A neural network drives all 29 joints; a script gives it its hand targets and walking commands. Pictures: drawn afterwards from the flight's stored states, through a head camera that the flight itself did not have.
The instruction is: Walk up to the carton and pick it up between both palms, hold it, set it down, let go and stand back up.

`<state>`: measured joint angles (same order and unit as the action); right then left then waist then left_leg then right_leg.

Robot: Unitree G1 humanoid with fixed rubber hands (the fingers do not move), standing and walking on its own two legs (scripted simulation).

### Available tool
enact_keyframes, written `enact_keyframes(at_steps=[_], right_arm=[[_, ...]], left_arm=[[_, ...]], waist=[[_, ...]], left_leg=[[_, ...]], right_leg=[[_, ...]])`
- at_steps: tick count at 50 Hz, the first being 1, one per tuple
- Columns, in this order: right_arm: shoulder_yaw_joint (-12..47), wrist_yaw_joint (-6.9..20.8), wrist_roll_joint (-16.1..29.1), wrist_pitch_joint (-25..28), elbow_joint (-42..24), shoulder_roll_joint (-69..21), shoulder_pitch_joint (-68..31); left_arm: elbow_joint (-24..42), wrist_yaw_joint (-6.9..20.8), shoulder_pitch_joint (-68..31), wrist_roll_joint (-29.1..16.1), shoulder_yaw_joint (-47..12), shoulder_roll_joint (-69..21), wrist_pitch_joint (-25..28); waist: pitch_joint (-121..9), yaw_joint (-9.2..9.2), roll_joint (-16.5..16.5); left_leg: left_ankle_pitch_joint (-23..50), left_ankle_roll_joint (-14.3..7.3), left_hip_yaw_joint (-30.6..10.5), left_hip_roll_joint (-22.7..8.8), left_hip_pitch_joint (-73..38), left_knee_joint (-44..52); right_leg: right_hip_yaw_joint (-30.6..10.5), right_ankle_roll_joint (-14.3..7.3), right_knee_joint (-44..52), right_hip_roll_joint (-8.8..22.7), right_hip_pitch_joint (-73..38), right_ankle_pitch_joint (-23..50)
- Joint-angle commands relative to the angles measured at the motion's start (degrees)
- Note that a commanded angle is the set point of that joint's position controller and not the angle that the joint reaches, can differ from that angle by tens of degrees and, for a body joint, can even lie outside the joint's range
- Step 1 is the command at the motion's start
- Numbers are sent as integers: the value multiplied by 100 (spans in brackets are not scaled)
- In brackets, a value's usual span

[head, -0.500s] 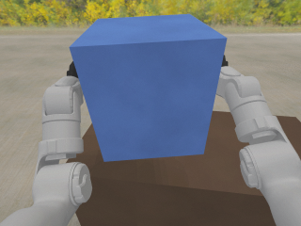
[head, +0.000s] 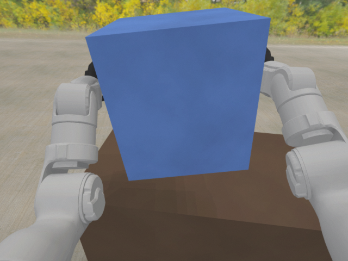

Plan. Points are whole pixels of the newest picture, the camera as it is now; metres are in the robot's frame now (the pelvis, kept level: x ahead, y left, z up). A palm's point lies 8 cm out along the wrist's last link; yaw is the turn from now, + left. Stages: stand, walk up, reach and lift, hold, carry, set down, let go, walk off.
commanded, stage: hold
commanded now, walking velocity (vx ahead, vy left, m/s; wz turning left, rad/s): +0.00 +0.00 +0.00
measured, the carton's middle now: (179, 88) +0.41 -0.02 +0.29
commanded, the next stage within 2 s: none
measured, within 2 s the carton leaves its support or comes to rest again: neither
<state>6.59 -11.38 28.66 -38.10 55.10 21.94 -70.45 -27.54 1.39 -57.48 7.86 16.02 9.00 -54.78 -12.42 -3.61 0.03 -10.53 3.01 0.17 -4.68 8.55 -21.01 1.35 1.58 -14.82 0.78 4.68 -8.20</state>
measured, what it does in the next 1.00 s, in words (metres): stands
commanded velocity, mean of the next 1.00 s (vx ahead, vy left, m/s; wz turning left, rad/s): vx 0.00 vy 0.00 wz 0.00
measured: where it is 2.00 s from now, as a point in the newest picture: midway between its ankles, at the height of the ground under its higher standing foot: outside the picture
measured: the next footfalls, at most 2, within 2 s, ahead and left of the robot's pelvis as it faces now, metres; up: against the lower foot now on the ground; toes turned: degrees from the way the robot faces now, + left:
none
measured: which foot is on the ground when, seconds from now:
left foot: down 0.00-1.00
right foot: down 0.00-1.00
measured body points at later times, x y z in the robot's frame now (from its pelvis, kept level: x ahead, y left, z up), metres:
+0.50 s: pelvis -0.01 -0.01 +0.00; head -0.10 +0.01 +0.44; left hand +0.38 +0.18 +0.33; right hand +0.39 -0.17 +0.35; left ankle +0.01 +0.15 -0.75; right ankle +0.00 -0.14 -0.75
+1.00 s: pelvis +0.00 -0.01 +0.00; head -0.11 +0.00 +0.44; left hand +0.36 +0.18 +0.32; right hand +0.38 -0.17 +0.34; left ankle +0.01 +0.15 -0.75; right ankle +0.00 -0.14 -0.75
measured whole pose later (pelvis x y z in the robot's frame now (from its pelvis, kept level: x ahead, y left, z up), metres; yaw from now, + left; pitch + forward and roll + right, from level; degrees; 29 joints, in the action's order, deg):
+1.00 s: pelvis +0.00 -0.01 +0.00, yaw +2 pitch -2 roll -2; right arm 4.3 -12.2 26.6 -39.4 52.1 19.5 -67.8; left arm -26.3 2.7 -56.7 8.9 17.2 9.9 -55.4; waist -13.5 -2.5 -0.8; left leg -10.1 3.2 -1.8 -4.8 9.1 -21.2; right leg 3.0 1.2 -13.9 0.4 3.9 -7.8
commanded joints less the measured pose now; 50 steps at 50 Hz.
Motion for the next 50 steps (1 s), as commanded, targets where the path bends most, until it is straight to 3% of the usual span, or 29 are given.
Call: enact_keyframes(at_steps=[1, 6, 9, 13, 19, 24, 26, 33, 41, 50], right_arm=[[717, 1075, 1313, 63, -2309, -4058, -4495], [542, 961, 964, 51, -2011, -4135, -4542], [282, 883, 702, 69, -1865, -4190, -4667], [42, 801, 579, 102, -1864, -4249, -4810], [4, 753, 606, 131, -1767, -4046, -4714], [113, 804, 747, 135, -1735, -3774, -4532], [80, 869, 779, 53, -1620, -3752, -4398], [364, 951, 1146, 46, -2260, -3715, -4333], [261, 976, 959, 10, -2461, -3749, -4215], [128, 955, 683, -81, -1950, -4011, -4542]], left_arm=[[1736, 541, -5039, -1174, -1435, -2788, 605], [906, 692, -4668, -921, -1115, -2597, 527], [432, 867, -4723, -903, -1081, -2562, 581], [261, 984, -5048, -1076, -1185, -2603, 754], [234, 971, -5095, -1194, -1284, -2769, 896], [488, 897, -4921, -1201, -1353, -2933, 853], [531, 928, -4812, -951, -1170, -2613, 752], [1486, 864, -4684, -1088, -1497, -2808, 573], [1578, 854, -4512, -1118, -1605, -2926, 495], [600, 1015, -4790, -973, -1219, -2573, 632]], waist=[[-2109, 362, -257], [-1358, 285, 336], [-1149, 172, 461], [-1366, 11, 347], [-1704, -101, -74], [-1778, -77, -413], [-1671, 22, -403], [-2024, 87, -581], [-1801, 13, -477], [-1420, 130, -83]], left_leg=[[2287, 67, -51, 593, -546, -20], [1159, -193, 36, 649, -275, 233], [579, -288, 70, 691, -109, 336], [433, -296, 47, 730, -76, 317], [723, -163, -56, 704, -119, 282], [1243, 16, -132, 629, -233, 221], [1467, 61, -97, 587, -318, 214], [2420, 229, -135, 556, -610, -60], [1963, 170, -97, 600, -312, 56], [776, -129, -28, 656, 236, 370]], right_leg=[[-101, 76, -209, -837, -703, 1581], [-178, 134, 79, -668, -434, 982], [-239, 118, 237, -545, -268, 532], [-259, 117, 293, -453, -164, 333], [-244, 40, 191, -463, -370, 624], [-208, -51, 75, -574, -551, 866], [-151, -149, 102, -601, -541, 948], [-116, -253, -62, -719, -742, 1534], [-159, -223, 10, -695, -791, 1329], [-255, -80, 166, -547, -671, 564]])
